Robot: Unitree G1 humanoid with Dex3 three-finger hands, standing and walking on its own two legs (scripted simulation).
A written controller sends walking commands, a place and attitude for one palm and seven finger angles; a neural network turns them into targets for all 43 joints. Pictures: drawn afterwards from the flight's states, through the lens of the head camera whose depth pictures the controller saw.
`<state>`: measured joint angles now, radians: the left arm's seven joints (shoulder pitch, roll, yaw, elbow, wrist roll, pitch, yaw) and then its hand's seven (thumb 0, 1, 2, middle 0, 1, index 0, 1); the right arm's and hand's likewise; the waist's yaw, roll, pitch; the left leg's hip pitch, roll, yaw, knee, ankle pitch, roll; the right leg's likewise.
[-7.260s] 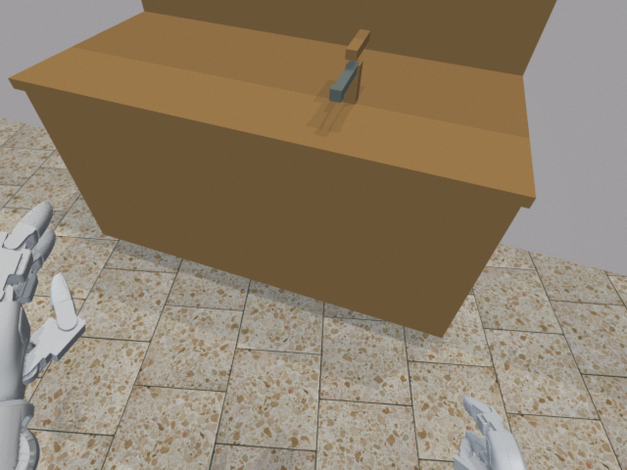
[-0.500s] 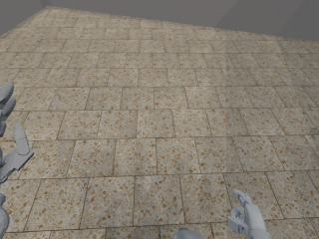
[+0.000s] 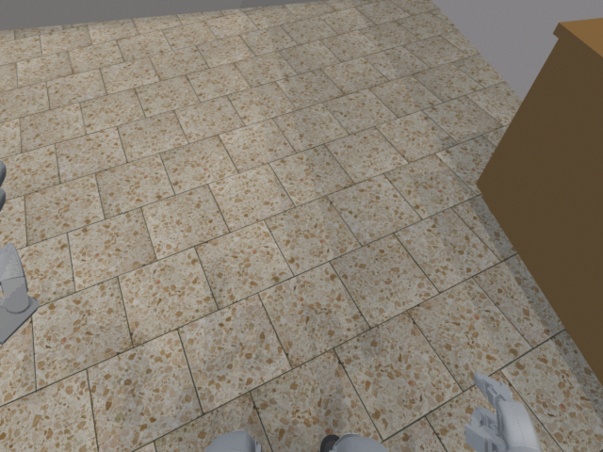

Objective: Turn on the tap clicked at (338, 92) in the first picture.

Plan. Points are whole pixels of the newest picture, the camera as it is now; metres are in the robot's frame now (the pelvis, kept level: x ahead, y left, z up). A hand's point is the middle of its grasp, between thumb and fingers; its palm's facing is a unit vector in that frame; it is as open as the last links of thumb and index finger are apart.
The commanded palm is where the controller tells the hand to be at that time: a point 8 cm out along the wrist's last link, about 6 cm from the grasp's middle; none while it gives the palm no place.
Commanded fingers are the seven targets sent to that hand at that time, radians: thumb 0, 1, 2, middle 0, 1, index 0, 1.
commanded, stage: turn to face it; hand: left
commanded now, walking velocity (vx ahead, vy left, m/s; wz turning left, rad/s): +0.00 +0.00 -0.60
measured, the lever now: out of the picture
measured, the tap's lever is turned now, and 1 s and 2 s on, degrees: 0 0 0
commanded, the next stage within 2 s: none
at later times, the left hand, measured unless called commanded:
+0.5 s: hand (207, 332) +0.20 +0.09 +0.18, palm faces +0.08 -0.85 -0.51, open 7.5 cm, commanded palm +0.15 +0.16 +0.19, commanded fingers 0.00 0.90 0.90 -0.20 -0.30 -0.20 -0.30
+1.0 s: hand (352, 398) +0.16 -0.03 +0.17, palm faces -0.13 -0.86 -0.49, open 7.5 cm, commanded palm +0.13 +0.05 +0.19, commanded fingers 0.00 0.90 0.90 -0.20 -0.30 -0.20 -0.30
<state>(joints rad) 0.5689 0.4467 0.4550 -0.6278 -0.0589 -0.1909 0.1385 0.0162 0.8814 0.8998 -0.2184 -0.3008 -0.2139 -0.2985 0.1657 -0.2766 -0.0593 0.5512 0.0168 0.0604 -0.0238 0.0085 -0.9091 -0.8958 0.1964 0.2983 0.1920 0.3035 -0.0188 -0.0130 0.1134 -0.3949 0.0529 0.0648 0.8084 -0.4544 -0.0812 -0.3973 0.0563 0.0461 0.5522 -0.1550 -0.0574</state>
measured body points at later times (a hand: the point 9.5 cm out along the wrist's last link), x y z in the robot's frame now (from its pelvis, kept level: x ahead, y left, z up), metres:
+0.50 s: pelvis -0.08 -0.06 +0.00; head -0.03 -0.10 +0.44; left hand +0.19 +0.13 +0.21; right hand +0.01 -0.32 -0.12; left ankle -0.04 +0.09 -0.67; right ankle -0.06 -0.15 -0.73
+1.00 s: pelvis -0.16 -0.09 -0.02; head -0.14 -0.14 +0.43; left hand +0.16 +0.02 +0.20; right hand -0.12 -0.35 -0.12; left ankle -0.05 +0.07 -0.72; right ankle -0.18 -0.18 -0.73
